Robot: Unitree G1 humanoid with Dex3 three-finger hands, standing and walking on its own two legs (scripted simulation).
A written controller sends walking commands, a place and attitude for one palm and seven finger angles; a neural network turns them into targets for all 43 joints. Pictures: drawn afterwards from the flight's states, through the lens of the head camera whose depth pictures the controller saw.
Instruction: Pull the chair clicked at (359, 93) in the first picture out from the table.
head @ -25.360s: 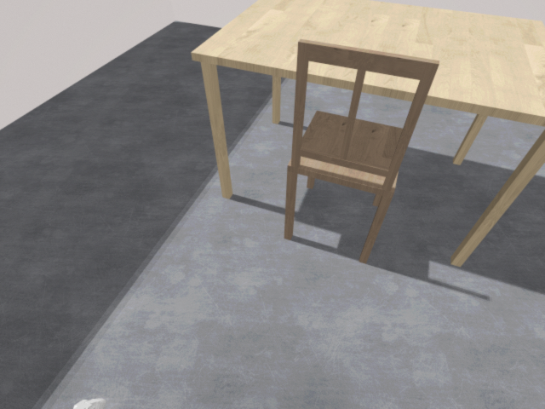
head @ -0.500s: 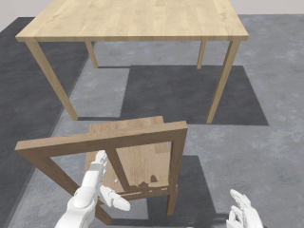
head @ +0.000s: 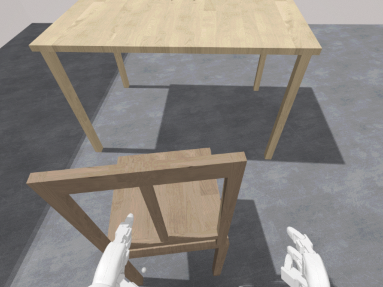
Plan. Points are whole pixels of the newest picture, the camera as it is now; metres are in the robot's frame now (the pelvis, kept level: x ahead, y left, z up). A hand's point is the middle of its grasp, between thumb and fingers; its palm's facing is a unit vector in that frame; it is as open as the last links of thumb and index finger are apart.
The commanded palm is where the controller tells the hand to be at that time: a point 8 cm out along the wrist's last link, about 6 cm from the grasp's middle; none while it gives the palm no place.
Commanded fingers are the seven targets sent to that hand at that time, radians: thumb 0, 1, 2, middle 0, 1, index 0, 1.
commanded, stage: draw the fingers out of the gap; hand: left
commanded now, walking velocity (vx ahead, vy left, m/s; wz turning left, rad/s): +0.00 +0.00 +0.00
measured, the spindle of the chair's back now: (156, 216) +0.29 +0.10 -0.04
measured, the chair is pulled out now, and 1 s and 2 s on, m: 0.58 0.58 0.58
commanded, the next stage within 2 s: draw the hand back to the body in 0.20 s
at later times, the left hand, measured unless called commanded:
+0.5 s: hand (127, 282) +0.14 +0.12 +0.04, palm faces +0.06 -1.00 +0.00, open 17.5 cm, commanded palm +0.10 +0.18 +0.04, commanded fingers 0.00 -0.55 0.20 0.00 0.00 0.00 0.00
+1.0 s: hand (69, 266) +0.15 +0.19 +0.10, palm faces +0.18 -0.92 -0.36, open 16.1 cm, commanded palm +0.12 +0.24 +0.13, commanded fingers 0.00 -0.01 0.46 -0.08 -0.11 -0.08 -0.11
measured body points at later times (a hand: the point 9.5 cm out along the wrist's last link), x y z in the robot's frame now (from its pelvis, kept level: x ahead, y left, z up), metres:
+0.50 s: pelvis -0.01 +0.00 -0.03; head +0.02 -0.01 +0.42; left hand +0.13 +0.17 +0.04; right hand +0.17 -0.23 -0.08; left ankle -0.04 +0.13 -0.69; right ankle +0.03 -0.13 -0.69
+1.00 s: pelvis +0.00 +0.00 +0.01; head -0.01 -0.02 +0.46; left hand +0.14 +0.24 +0.12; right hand +0.18 -0.23 -0.06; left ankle -0.04 +0.13 -0.69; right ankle +0.03 -0.13 -0.69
